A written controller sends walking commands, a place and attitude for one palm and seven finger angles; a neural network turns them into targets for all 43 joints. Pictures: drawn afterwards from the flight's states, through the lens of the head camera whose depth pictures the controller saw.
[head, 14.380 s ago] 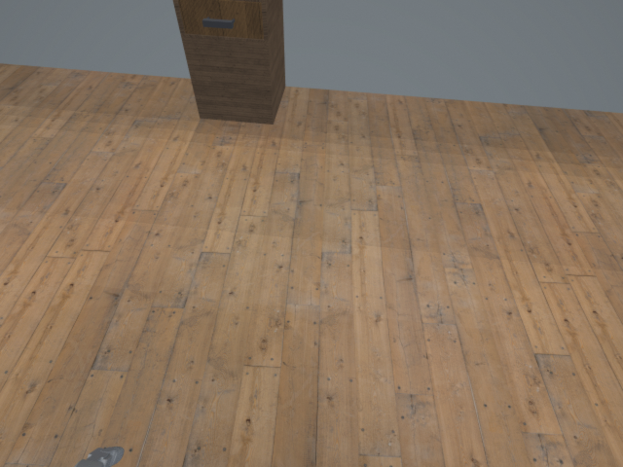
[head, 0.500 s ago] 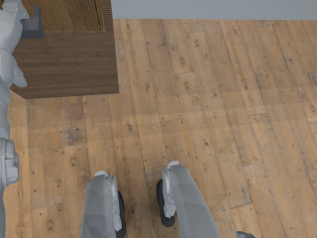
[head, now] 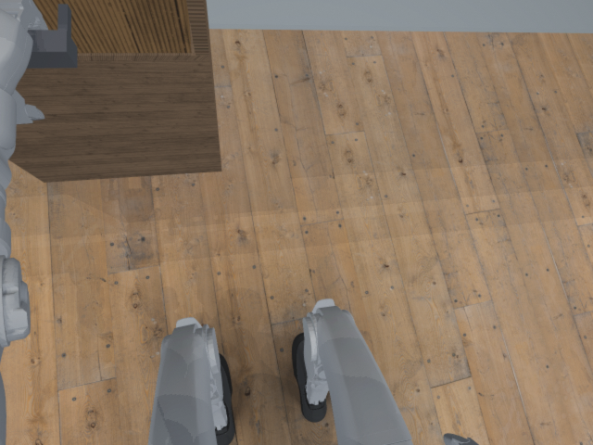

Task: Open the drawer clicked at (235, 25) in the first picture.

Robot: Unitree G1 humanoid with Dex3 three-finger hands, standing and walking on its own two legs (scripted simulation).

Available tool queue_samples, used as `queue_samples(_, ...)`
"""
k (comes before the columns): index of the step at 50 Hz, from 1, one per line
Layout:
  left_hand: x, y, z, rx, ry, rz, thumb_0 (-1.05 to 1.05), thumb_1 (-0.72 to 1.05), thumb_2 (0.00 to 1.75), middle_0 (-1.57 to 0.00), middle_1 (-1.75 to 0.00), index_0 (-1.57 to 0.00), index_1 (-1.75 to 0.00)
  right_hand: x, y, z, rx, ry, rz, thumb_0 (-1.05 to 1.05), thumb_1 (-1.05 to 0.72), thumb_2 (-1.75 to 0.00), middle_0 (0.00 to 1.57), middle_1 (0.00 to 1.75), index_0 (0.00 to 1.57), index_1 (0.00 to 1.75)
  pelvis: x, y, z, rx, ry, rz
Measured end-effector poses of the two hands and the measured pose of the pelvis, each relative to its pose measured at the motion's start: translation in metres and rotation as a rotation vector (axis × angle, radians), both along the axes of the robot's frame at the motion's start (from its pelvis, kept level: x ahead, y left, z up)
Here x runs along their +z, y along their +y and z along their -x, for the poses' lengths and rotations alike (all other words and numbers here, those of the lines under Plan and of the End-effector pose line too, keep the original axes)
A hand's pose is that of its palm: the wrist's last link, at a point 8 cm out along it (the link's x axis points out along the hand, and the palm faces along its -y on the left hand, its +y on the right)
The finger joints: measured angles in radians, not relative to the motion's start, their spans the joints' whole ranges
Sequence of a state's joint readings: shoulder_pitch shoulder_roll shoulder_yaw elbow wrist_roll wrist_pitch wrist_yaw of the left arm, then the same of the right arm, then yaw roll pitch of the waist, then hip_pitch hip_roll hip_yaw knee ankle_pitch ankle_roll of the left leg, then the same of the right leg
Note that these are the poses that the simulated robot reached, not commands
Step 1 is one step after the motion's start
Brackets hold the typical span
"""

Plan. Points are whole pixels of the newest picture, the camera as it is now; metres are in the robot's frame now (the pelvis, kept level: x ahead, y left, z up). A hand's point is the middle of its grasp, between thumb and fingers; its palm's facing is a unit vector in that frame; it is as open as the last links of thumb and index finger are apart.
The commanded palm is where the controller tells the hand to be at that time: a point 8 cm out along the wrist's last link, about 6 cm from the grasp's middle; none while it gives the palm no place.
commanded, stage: close the thumb around the handle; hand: left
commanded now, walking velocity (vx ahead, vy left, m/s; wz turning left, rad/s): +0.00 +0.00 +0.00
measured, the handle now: (4, 31) +0.61 +0.29 -0.01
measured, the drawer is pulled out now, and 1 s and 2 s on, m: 0.00 0.02 0.10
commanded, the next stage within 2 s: pull the drawer open in 0.36 s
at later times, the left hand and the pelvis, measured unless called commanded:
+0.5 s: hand (12, 81) +0.56 +0.29 -0.03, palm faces -0.06 -0.02 -1.00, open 6.1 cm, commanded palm +0.55 +0.25 +0.02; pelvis +0.01 +0.01 +0.01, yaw +0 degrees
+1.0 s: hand (12, 100) +0.53 +0.29 -0.03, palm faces -0.06 -0.04 -1.00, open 6.1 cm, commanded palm +0.51 +0.26 +0.02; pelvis +0.03 +0.01 +0.03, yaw +0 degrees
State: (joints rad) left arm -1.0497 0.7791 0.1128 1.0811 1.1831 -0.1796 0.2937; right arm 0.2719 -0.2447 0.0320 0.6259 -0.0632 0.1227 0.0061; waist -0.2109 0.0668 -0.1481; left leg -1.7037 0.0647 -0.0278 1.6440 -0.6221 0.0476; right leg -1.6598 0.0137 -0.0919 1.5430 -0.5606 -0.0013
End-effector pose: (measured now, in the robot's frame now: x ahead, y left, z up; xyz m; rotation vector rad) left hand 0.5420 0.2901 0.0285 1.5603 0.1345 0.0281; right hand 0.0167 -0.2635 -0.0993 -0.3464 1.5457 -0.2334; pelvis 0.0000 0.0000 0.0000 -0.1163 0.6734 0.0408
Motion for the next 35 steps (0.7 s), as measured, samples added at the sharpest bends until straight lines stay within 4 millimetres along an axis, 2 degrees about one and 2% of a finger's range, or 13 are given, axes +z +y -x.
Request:
queue_samples(12, 0.002, 0.001, 0.002, -0.022, -0.001, 0.013, 0.0, 0.62, 0.78, -0.37, -1.32, -0.4, -1.32, 0.001, 0.005, -0.003, -0.001, 0.007, -0.008, 0.0, -0.9, -0.9, 0.21, 0.3, 0.2, 0.3, 0.002, 0.003, -0.002, -0.001, -0.001, 0.002)
queue_samples(35, 0.0, 0.0, 0.009, -0.018, -0.004, 0.02, 0.0, 0.66, 0.75, -0.3, -1.35, -0.37, -1.35, 0.009, 0.008, -0.013, -0.011, 0.013, -0.019, 0.0, -0.9, -0.9, 0.21, 0.3, 0.2, 0.3, 0.014, 0.008, -0.012, -0.009, -0.007, -0.001)
